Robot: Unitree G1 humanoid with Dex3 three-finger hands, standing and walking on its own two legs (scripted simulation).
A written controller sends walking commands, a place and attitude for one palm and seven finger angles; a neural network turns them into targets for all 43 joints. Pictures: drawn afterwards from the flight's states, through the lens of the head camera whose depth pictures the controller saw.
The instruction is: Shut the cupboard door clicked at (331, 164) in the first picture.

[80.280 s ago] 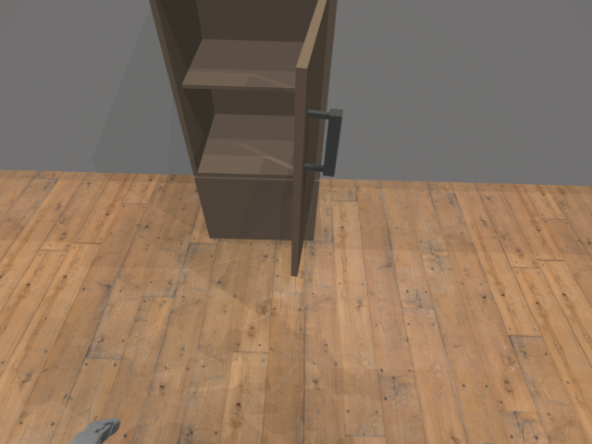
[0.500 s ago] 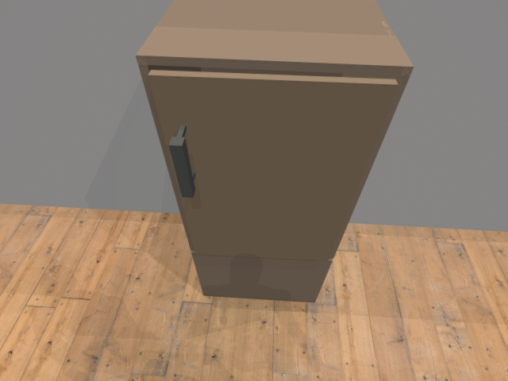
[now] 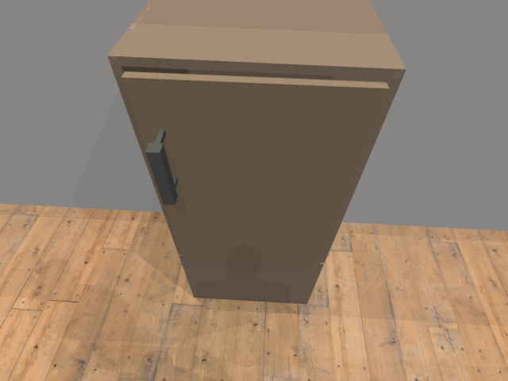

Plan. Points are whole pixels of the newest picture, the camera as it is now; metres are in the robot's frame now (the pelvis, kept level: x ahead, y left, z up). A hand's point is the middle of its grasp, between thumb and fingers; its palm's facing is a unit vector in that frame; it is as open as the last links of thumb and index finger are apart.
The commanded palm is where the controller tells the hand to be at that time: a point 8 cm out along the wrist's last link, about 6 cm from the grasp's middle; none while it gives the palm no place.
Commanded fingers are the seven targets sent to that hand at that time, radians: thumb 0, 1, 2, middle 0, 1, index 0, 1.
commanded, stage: come to a stop and stand still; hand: left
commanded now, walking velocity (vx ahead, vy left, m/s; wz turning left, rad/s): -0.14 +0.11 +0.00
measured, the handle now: (165, 168) +0.47 +0.20 +0.05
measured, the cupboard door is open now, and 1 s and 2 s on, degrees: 1 1 1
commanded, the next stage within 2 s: look again from close up in 0.92 s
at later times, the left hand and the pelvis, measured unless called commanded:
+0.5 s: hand out of the picture +0.02 +0.23 -0.17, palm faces +0.02 -0.96 -0.27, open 7.4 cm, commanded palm none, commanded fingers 0.00 0.90 0.90 -0.20 -0.30 -0.20 -0.30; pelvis -0.05 +0.03 -0.01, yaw -1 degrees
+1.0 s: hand out of the picture -0.09 +0.22 -0.17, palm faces -0.01 -0.98 -0.22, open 7.4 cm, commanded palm none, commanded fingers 0.00 0.90 0.90 -0.20 -0.30 -0.20 -0.30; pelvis -0.08 +0.04 +0.01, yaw +0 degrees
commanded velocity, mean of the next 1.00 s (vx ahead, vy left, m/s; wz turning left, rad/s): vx -0.02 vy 0.02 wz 0.00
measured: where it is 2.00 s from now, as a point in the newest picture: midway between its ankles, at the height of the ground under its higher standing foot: outside the picture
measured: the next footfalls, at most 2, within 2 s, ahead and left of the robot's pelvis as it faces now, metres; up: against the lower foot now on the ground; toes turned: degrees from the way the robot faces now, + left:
none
